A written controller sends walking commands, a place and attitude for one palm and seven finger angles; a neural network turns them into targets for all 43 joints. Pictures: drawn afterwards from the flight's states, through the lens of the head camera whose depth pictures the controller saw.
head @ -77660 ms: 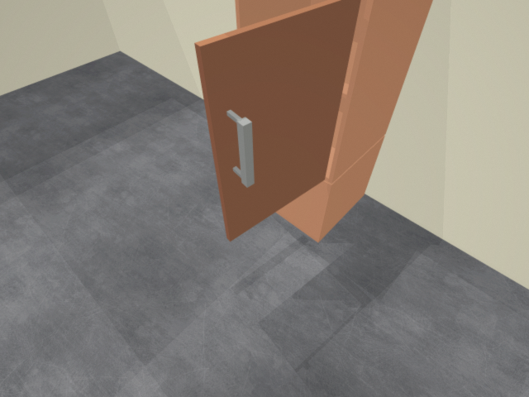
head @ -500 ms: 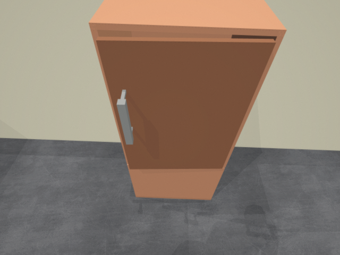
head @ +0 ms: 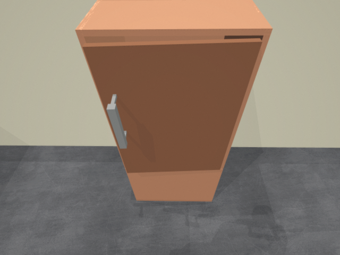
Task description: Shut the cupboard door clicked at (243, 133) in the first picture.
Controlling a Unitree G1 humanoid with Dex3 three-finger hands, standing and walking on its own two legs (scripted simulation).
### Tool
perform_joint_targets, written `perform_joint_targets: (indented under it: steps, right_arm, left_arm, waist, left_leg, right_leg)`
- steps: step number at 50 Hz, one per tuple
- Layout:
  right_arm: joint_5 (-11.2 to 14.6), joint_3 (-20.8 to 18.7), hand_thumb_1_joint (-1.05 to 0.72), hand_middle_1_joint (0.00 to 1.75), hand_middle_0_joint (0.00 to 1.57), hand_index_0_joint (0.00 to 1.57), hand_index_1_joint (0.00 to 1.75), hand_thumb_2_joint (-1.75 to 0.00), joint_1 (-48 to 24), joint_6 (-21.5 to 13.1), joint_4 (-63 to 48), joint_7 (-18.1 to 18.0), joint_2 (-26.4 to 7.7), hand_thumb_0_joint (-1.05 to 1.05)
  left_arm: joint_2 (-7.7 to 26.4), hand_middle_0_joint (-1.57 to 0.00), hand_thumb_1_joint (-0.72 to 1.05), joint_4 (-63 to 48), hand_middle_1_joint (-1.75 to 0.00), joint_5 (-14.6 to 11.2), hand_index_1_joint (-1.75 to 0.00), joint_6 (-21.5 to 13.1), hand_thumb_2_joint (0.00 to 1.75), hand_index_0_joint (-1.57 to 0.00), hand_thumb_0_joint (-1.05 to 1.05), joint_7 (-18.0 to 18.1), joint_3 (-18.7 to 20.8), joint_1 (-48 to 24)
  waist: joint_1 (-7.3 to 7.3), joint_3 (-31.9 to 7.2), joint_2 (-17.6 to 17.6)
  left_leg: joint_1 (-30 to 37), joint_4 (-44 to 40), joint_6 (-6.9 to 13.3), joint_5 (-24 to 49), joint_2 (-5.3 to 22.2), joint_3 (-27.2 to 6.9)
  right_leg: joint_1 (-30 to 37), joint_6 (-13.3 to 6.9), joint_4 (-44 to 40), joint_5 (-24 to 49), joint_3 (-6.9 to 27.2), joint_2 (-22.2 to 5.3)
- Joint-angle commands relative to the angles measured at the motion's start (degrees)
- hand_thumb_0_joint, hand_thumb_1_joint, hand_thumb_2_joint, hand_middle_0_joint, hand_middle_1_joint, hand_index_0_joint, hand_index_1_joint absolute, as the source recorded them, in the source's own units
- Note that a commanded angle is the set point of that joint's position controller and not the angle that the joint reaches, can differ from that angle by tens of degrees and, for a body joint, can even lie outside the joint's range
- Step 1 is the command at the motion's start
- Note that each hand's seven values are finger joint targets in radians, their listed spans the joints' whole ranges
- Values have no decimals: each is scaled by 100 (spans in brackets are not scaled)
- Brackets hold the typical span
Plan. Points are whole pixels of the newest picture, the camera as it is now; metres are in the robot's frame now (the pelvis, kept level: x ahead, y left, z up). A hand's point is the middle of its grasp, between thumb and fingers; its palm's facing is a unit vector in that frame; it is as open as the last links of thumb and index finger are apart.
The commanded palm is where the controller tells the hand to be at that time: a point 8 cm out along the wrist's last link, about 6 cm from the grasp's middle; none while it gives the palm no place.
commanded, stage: raise the hand and make a fist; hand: left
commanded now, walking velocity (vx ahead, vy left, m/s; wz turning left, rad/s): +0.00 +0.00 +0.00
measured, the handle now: (119, 122) +0.47 +0.19 +0.02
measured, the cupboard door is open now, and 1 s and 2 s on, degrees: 3 3 3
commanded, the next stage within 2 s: bring the fist close to the handle in 1.90 s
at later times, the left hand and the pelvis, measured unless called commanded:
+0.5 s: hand out of the picture +0.12 +0.18 -0.05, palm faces +0.18 -0.98 -0.05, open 5.7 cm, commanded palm +0.11 +0.23 -0.04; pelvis -0.05 -0.03 -0.11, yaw +3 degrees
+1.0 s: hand (87, 237) +0.16 +0.20 -0.02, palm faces +0.09 -1.00 -0.04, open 3.5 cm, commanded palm +0.13 +0.25 -0.01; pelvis -0.04 +0.00 -0.08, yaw +3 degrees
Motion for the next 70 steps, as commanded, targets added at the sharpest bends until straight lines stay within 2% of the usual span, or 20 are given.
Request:
perform_joint_targets:
  steps: [1,2,3,4,5,6,7,9,10,11,12,14,17,22,26,32,37,43,53,70]
  right_arm:
    - [275,-183,-90,30,20,20,30,-90,-208,-1572,-2014,-606,-1050,0]
    - [191,-180,-90,30,20,20,30,-90,-528,-1790,-2193,-451,-896,0]
    - [266,-241,-90,30,20,20,30,-90,-294,-1948,-1966,-324,-881,0]
    - [173,-408,-90,30,20,20,30,-90,-313,-1974,-2174,-256,-1028,0]
    - [110,-502,-90,30,20,20,30,-90,-394,-1991,-2310,-217,-1077,0]
    - [50,-540,-90,30,20,20,30,-90,-515,-2004,-2508,-156,-1020,0]
    - [62,-600,-90,30,20,20,30,-90,-564,-2014,-2691,-65,-972,0]
    - [13,-638,-90,30,20,20,30,-90,-681,-2034,-3002,103,-917,0]
    - [12,-658,-90,30,20,20,30,-90,-749,-2028,-3133,152,-948,0]
    - [25,-679,-90,30,20,20,30,-90,-789,-2014,-3303,174,-977,0]
    - [72,-732,-90,30,20,20,30,-90,-740,-1942,-3444,181,-989,0]
    - [182,-681,-90,30,20,20,30,-90,-993,-1823,-4007,112,-1044,0]
    - [216,-602,-90,30,20,20,30,-90,-873,-1721,-4298,-92,-1025,0]
    - [147,-466,-90,30,20,20,30,-90,-492,-1718,-4134,-293,-1004,0]
    - [197,-393,-90,30,20,20,30,-90,-457,-1723,-3978,-367,-1049,0]
    - [243,-358,-90,30,20,20,30,-90,-654,-1565,-4138,-355,-893,0]
    - [143,-311,-90,30,20,20,30,-90,-610,-1522,-4127,-303,-868,0]
    - [117,-314,-90,30,20,20,30,-90,-408,-1550,-4172,-289,-1032,0]
    - [121,-289,-90,30,20,20,30,-90,-240,-1370,-4276,-276,-1066,0]
    - [153,-142,-90,30,20,20,30,-90,-163,-1234,-4351,-270,-1082,0]
  left_arm:
    - [1143,-22,90,-7157,-32,-683,-32,-1278,90,-22,0,303,300,-100]
    - [-86,-24,90,-7091,-34,-1120,-34,-521,90,-24,0,313,56,1197]
    - [170,-25,90,-6406,-36,-949,-36,-575,90,-25,0,431,184,477]
    - [211,-27,90,-6049,-38,-978,-38,-831,90,-27,0,365,496,351]
    - [383,-29,90,-5477,-40,-1045,-40,-1214,90,-29,0,199,842,825]
    - [193,-31,90,-5025,-42,-1176,-42,-1684,90,-31,0,-67,947,1463]
    - [171,-33,90,-4667,-44,-1285,-44,-2171,90,-33,0,-401,1125,1994]
    - [54,-36,90,-4886,-48,-1559,-48,-3263,90,-36,0,-1180,1180,2256]
    - [211,-38,90,-4996,-50,-1654,-50,-3748,90,-38,0,-1587,1237,2142]
    - [464,-40,90,-5129,-52,-1719,-52,-4099,90,-40,0,-1941,1400,1994]
    - [778,-42,90,-5111,-54,-1755,-54,-4114,90,-42,0,-2096,1724,2078]
    - [782,-46,90,-5865,-58,-1984,-58,-3700,90,-46,0,-2275,1523,1616]
    - [1175,-51,90,-7146,-64,-2088,-64,-3258,90,-51,0,-2020,1673,671]
    - [1090,-60,90,-8479,-74,-1841,-74,-3432,90,-60,0,-1642,1242,-66]
    - [991,-68,90,-7877,-82,-1848,-82,-2973,90,-68,0,-1902,1083,374]
    - [1146,-79,90,-7722,-94,-1899,-94,-1984,90,-79,0,-1715,1582,1205]
    - [976,-88,90,-7935,-104,-1814,-104,-2256,90,-88,0,-1258,1501,1135]
    - [866,-99,90,-7987,-116,-1742,-116,-2598,90,-99,0,-1329,1151,1080]
    - [918,-117,90,-8410,-136,-1703,-136,-2359,90,-117,0,-1215,1161,1030]
    - [1093,-130,90,-8183,-150,-1786,-150,-1872,90,-130,0,-1376,1332,338]
  waist:
    - [-112,-3195,1994]
    - [126,-2499,1952]
    - [-327,-913,695]
    - [-346,-11,-47]
    - [-246,142,-922]
    - [-64,79,-1579]
    - [169,-58,-1509]
    - [414,-736,-1404]
    - [398,-950,-1205]
    - [403,-1231,-961]
    - [526,-1484,-515]
    - [457,-1702,-382]
    - [241,-1809,-270]
    - [-242,-1934,-169]
    - [-204,-1909,57]
    - [252,-2141,-106]
    - [188,-1864,-229]
    - [48,-1799,-26]
    - [36,-1940,323]
    - [-4,-1794,102]
  left_leg:
    - [1538,491,86,3221,172,-296]
    - [900,337,-193,3885,288,-316]
    - [-133,459,-176,2603,224,-529]
    - [-1005,614,-128,1274,71,-574]
    - [-1614,900,-71,498,6,-542]
    - [-2147,1244,-69,36,-62,-498]
    - [-2513,1532,-125,-71,-140,-427]
    - [-3153,2283,-193,-146,-237,-299]
    - [-3511,2653,-209,-259,-259,-271]
    - [-3804,2975,-186,-353,-280,-249]
    - [-3924,3128,-138,-336,-279,-196]
    - [-4145,3309,-45,-729,-360,-72]
    - [-4320,3595,63,-1103,-243,-209]
    - [-4122,3861,162,-917,-41,-424]
    - [-4100,3704,130,-942,-27,-502]
    - [-3846,3182,90,-583,-66,-529]
    - [-3657,2884,63,-520,-48,-607]
    - [-3475,2728,59,-738,-64,-597]
    - [-2804,2428,4,-2,-36,-671]
    - [-2542,2179,-12,131,-47,-626]
  right_leg:
    - [-205,-113,1034,1509,-94,139]
    - [-291,-107,792,648,-396,81]
    - [-887,-40,624,595,-402,66]
    - [-1354,-29,440,468,-460,69]
    - [-1730,-12,521,6,-432,23]
    - [-2044,0,732,-533,-370,24]
    - [-2073,-61,1004,-668,-246,-23]
    - [-2278,-112,1798,-551,-9,-44]
    - [-2390,-125,2095,-511,194,-101]
    - [-2423,-136,2312,-514,424,-158]
    - [-2362,-181,2428,-543,594,-192]
    - [-2386,-121,2210,-1401,955,-228]
    - [-2704,-75,2028,-2455,1178,-181]
    - [-3131,-60,2213,-2046,901,-6]
    - [-3162,-77,2293,-1908,625,58]
    - [-2466,-83,2202,-1531,367,60]
    - [-2613,-105,2354,-1216,4,130]
    - [-2770,-125,2355,-1288,-81,115]
    - [-2453,-159,2423,-270,-356,216]
    - [-1898,-135,2001,74,-284,223]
